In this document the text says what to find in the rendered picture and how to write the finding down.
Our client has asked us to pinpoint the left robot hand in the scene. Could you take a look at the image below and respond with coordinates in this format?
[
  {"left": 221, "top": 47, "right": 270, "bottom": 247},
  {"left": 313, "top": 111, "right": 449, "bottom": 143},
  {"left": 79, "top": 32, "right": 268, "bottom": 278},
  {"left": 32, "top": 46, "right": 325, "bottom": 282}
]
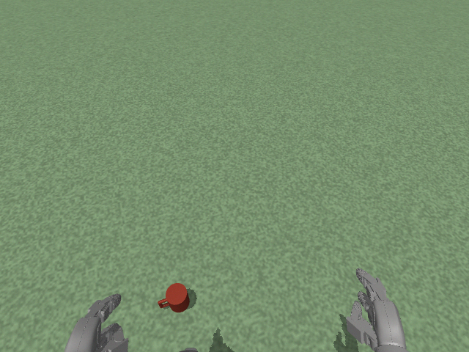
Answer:
[{"left": 64, "top": 294, "right": 128, "bottom": 352}]

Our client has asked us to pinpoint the mug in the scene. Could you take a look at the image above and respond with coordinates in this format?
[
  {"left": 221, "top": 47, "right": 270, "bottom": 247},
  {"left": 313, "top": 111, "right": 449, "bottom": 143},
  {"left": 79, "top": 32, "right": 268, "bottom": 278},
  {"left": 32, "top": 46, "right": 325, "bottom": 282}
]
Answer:
[{"left": 158, "top": 283, "right": 190, "bottom": 312}]

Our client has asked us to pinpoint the right robot hand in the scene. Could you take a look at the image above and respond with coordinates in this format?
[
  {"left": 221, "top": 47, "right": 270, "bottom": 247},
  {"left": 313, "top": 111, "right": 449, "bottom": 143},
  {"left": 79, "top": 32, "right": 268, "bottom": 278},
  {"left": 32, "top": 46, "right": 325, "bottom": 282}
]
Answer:
[{"left": 346, "top": 268, "right": 407, "bottom": 352}]

